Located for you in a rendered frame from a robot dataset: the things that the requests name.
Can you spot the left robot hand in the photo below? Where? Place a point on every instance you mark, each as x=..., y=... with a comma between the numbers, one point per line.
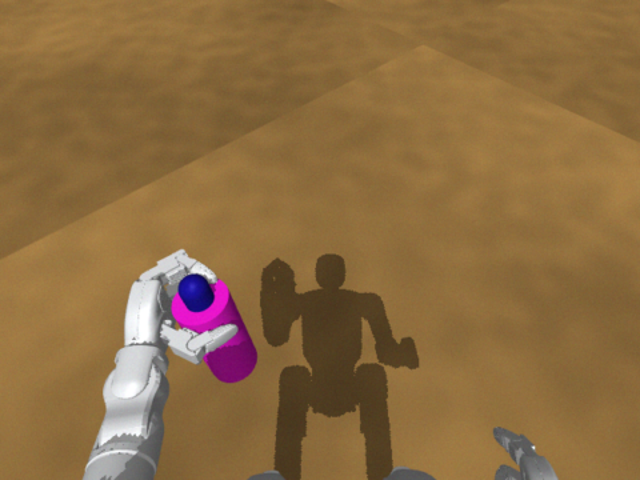
x=149, y=318

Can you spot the right robot hand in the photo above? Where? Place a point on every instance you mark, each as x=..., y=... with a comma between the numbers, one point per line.
x=522, y=451

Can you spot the bottle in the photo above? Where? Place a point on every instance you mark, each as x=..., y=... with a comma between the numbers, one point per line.
x=200, y=306

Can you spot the left robot arm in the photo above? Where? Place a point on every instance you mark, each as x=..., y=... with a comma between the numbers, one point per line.
x=129, y=441

